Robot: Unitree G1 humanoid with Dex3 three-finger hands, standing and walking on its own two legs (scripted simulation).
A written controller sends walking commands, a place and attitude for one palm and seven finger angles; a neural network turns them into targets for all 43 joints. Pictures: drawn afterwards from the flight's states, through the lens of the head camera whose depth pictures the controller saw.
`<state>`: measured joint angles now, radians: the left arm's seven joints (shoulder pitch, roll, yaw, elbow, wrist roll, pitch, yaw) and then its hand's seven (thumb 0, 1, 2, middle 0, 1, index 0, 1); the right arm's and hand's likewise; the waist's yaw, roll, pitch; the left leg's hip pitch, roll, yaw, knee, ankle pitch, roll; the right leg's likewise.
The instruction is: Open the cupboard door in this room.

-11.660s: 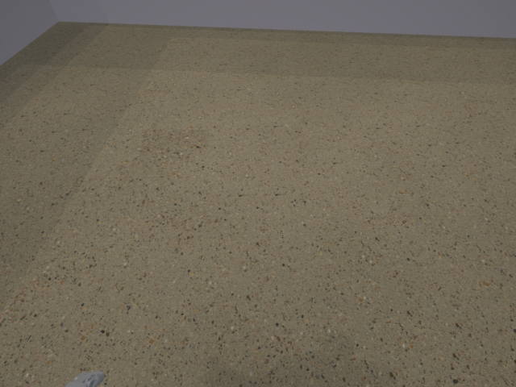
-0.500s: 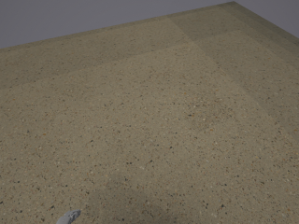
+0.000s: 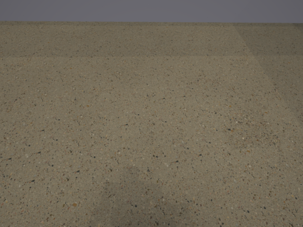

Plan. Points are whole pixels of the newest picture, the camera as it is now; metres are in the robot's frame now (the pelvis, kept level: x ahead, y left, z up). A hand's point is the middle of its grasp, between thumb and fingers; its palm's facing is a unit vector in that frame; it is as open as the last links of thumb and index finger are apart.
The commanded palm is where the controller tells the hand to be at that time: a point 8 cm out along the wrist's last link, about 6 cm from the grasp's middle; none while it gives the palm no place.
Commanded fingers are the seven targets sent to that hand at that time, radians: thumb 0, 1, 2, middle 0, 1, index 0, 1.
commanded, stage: turn or walk to find it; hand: left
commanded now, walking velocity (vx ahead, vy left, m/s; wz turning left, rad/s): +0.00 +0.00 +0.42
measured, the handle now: out of the picture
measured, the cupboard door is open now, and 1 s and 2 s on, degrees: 0 0 0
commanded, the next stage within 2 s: none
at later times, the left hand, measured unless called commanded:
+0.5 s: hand out of the picture +0.05 +0.21 -0.14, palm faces +0.18 -0.95 -0.25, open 7.4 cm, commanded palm none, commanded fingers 0.00 0.90 0.90 -0.20 -0.30 -0.20 -0.30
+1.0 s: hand out of the picture -0.13 +0.20 -0.18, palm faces +0.46 -0.85 -0.23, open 7.4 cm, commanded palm none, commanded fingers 0.00 0.90 0.90 -0.20 -0.30 -0.20 -0.30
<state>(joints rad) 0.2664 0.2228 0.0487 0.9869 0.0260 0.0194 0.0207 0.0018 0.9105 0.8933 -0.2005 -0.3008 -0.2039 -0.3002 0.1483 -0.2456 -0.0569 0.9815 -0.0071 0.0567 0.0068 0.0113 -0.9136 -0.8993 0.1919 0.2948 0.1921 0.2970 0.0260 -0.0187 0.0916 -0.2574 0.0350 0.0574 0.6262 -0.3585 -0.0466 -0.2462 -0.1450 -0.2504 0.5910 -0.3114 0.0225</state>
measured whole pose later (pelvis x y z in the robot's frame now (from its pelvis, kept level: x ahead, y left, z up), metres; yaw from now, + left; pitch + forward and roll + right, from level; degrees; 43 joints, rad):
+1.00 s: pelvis -0.07 +0.00 +0.00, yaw +26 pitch +0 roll +0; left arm 0.24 0.23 0.06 0.97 0.02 0.04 0.02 0.00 0.91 0.89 -0.20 -0.30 -0.20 -0.30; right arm 0.18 -0.23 -0.06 0.98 -0.01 0.04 0.01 0.01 -0.91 -0.90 0.19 0.29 0.19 0.30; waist 0.02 -0.04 0.09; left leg -0.25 0.02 0.06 0.59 -0.35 0.00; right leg -0.31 -0.17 -0.22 0.68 -0.36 0.05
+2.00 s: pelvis -0.13 -0.01 +0.00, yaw +49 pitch -1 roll -1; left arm 0.23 0.26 0.07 1.01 0.02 0.08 0.02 0.00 0.91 0.89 -0.20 -0.30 -0.20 -0.30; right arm 0.15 -0.19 -0.04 0.96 -0.02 0.02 0.00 0.01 -0.91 -0.90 0.19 0.30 0.19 0.30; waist 0.02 -0.05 0.09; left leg -0.25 0.01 0.04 0.58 -0.32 0.04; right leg -0.41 -0.11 -0.09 0.98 -0.49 0.06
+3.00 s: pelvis -0.17 -0.07 +0.01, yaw +74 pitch -1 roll -1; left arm 0.22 0.27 0.07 1.01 0.01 0.07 0.01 0.01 0.91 0.89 -0.20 -0.30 -0.20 -0.30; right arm 0.13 -0.19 -0.04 0.96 -0.02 0.02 -0.01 0.01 -0.91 -0.90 0.20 0.30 0.20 0.30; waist 0.03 -0.04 0.08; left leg -0.22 0.00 0.02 0.51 -0.28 0.03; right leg -0.44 -0.10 -0.07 1.04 -0.45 0.07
